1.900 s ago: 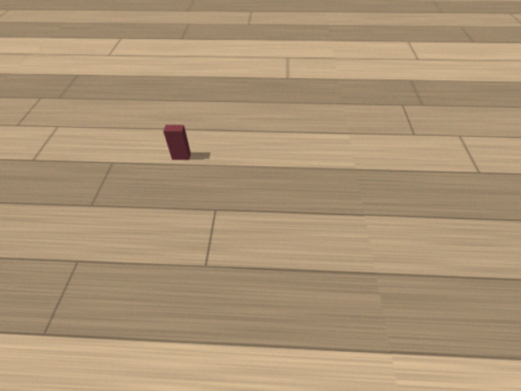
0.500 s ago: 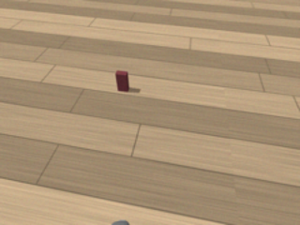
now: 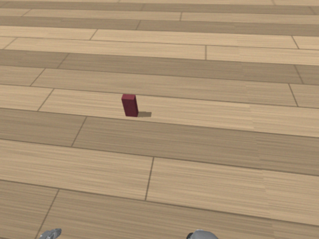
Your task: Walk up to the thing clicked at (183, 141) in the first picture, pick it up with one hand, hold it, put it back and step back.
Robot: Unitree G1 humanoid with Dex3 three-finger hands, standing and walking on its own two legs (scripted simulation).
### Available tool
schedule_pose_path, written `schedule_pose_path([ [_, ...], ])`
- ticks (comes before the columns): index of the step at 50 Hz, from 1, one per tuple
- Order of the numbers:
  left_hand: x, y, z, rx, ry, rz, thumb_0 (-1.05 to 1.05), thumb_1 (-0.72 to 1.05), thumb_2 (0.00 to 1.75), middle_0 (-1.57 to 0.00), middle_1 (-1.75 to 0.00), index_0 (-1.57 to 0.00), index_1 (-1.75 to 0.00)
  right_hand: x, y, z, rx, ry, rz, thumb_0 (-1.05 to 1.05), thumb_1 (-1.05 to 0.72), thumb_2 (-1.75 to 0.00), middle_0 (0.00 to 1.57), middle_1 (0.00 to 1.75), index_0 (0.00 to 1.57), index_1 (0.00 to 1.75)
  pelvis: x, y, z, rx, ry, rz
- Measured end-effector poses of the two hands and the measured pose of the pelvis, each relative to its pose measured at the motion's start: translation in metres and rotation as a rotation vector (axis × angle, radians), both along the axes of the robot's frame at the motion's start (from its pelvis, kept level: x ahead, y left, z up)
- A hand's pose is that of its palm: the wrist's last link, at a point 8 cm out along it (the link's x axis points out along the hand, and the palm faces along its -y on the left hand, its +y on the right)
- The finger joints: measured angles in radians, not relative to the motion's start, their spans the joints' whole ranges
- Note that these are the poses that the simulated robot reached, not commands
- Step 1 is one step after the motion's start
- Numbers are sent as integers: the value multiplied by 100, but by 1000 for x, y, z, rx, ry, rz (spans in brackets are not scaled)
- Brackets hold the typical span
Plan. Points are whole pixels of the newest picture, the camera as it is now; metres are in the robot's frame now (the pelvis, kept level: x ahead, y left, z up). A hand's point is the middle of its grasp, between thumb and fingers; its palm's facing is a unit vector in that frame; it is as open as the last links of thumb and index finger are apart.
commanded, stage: walk up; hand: left
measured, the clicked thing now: (130, 105) +1.19 +0.21 -0.66
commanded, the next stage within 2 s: none
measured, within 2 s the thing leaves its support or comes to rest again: neither
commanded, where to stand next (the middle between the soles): +0.84 -0.01 m, yaw +2 degrees
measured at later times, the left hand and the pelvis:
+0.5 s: hand (67, 216) +0.24 +0.30 -0.16, palm faces +0.01 -0.94 -0.34, open 7.4 cm; pelvis +0.24 +0.02 +0.00, yaw +2 degrees
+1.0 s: hand (95, 129) +0.53 +0.24 -0.11, palm faces -0.01 -0.92 -0.40, open 7.4 cm; pelvis +0.43 -0.03 +0.00, yaw +1 degrees
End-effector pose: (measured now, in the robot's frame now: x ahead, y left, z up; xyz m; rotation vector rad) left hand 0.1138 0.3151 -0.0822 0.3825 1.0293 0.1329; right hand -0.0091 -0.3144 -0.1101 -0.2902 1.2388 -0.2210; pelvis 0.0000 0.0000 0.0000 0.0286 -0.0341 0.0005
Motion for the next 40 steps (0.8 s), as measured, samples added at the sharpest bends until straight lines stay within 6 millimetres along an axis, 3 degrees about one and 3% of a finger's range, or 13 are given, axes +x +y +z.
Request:
schedule_pose_path([
  [4,40,-17,2,9,-78,28,0,91,90,-21,-30,-20,-30,59,-15,-12,-3,6,39,1,-90,-90,20,30,20,30,36,-15,-6,-24,-15,20],
  [10,48,-26,11,-6,-17,85,0,90,90,-21,-30,-20,-30,164,-20,9,-1,-97,118,1,-91,-90,20,30,20,30,87,-17,11,-29,-15,23],
  [17,57,-6,-5,-16,100,143,0,90,90,-21,-30,-20,-30,263,-12,30,-35,-127,191,0,-91,-90,20,30,20,30,153,-9,11,-54,3,37],
  [23,96,24,-36,-21,185,171,1,90,90,-21,-30,-20,-30,341,9,32,-92,-179,216,0,-90,-90,20,30,20,30,219,14,-6,-35,3,35],
  [26,130,26,-37,-24,207,151,1,91,90,-21,-30,-20,-30,361,19,40,-87,-209,182,0,-90,-90,20,30,20,30,244,18,-1,-36,0,32],
  [31,198,24,-26,-39,162,103,1,91,90,-20,-30,-20,-30,376,22,47,-78,-180,140,0,-90,-90,20,30,21,30,285,19,11,-25,-2,16],
  [36,267,14,-14,-35,119,54,0,91,90,-20,-30,-20,-30,386,11,39,-62,-126,103,0,-90,-90,20,30,21,30,324,12,13,-16,-5,9],
  [40,325,0,-7,-14,68,27,0,91,90,-20,-30,-20,-30,399,-7,22,-41,-80,69,0,-90,-90,20,30,21,30,359,-2,7,-1,-6,7],
])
